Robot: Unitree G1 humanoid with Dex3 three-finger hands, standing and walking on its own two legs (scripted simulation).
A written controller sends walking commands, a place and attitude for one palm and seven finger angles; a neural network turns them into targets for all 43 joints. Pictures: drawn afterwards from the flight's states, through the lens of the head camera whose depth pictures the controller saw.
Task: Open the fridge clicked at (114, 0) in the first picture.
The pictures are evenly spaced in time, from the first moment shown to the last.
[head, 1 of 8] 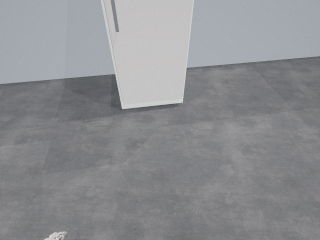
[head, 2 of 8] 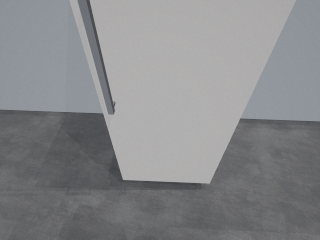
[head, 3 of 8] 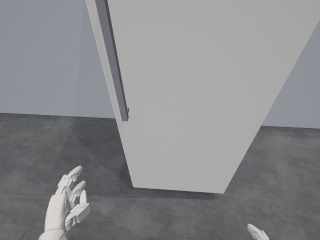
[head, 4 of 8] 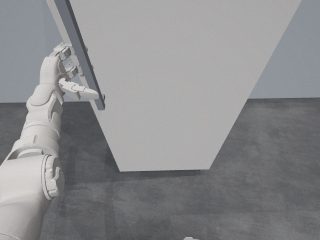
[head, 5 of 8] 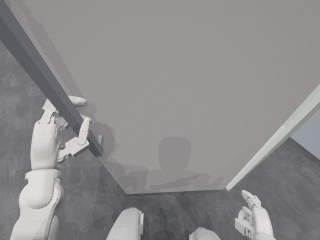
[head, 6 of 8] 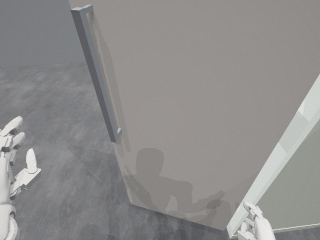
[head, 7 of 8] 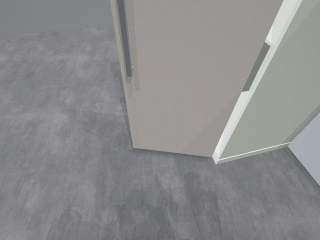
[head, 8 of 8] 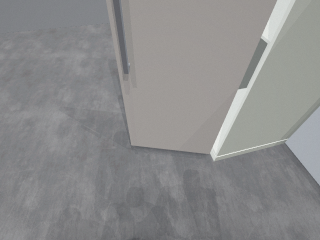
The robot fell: no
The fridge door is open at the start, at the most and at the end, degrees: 0 74 68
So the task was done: yes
